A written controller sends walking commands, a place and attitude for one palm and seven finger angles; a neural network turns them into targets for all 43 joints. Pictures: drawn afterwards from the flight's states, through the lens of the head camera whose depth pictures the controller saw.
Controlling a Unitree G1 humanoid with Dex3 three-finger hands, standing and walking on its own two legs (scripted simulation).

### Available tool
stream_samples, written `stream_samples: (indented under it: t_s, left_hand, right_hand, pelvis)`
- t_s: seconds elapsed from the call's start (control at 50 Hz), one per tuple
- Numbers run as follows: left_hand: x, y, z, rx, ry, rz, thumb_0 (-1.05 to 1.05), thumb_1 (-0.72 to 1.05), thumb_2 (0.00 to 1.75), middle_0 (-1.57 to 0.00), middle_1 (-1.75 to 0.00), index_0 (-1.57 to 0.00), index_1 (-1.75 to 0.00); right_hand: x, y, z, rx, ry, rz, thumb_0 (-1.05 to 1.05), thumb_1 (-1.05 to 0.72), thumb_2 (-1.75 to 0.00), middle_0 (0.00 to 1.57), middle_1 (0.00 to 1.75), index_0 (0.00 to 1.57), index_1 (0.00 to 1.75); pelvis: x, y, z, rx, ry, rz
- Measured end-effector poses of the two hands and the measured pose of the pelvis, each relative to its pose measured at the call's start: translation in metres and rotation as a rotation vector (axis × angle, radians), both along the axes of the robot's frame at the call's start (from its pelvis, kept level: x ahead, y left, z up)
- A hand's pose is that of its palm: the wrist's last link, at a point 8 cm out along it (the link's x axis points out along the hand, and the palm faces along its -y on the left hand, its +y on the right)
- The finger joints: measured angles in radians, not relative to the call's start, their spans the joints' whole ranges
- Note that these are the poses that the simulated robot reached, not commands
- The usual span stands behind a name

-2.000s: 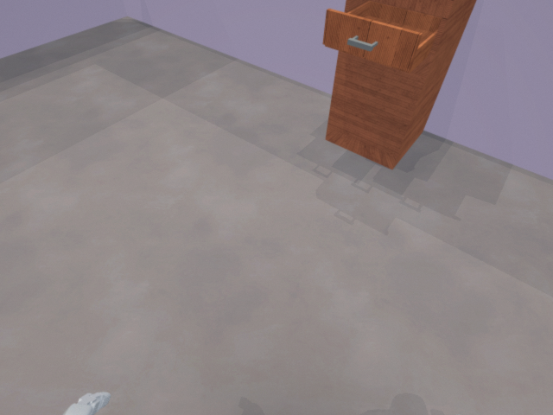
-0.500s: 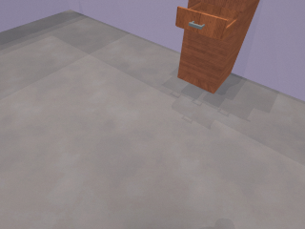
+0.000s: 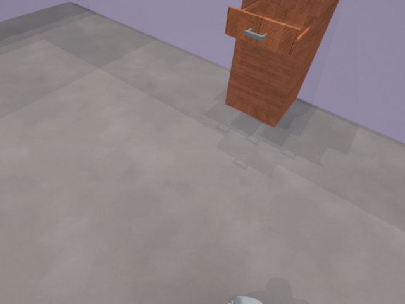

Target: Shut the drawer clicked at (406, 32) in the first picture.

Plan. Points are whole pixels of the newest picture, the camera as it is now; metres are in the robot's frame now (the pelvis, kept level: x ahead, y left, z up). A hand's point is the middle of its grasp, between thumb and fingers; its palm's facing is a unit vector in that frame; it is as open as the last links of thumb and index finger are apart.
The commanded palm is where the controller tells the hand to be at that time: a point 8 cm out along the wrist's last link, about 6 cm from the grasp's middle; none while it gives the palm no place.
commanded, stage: walk to a spot facing it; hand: left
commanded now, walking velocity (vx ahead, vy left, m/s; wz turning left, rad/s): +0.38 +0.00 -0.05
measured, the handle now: (255, 34) +1.32 -0.23 -0.07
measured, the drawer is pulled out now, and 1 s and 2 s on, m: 0.21 0.21 0.21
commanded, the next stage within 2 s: turn to face it in 1.16 s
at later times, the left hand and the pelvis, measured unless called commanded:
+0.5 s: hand (139, 268) +0.23 +0.16 -0.18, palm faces +0.06 -0.98 -0.18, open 7.2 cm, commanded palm none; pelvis +0.21 -0.03 +0.00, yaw +2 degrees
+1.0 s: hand (144, 175) +0.49 +0.19 -0.17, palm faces -0.02 -0.98 -0.18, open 7.3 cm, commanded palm none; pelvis +0.43 +0.01 +0.00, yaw -2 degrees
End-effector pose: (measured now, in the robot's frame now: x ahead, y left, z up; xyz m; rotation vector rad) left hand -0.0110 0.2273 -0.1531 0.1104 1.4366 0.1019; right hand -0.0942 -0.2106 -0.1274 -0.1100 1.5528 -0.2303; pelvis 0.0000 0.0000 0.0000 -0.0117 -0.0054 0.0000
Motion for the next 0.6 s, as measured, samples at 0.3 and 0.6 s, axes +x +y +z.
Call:
stream_samples:
  t_s: [0.3,0.6]
  left_hand:
    - [0.237,-0.032,0.002,0.070,-0.325,-0.053,0.00,0.91,0.90,-0.20,-0.29,-0.20,-0.30]
    - [0.236,-0.006,-0.012,0.011,-0.061,0.105,0.00,0.92,0.90,-0.20,-0.30,-0.20,-0.30]
  right_hand:
    - [0.097,-0.030,-0.025,0.057,0.144,-0.066,0.01,-0.90,-0.90,0.21,0.30,0.20,0.30]
    - [0.461,-0.027,0.006,-0.033,-0.469,0.197,0.00,-0.91,-0.90,0.20,0.30,0.19,0.30]
  pelvis:
    - [0.129,-0.040,-0.022,-0.006,-0.027,0.013]
    - [0.262,-0.003,-0.010,-0.042,-0.022,0.040]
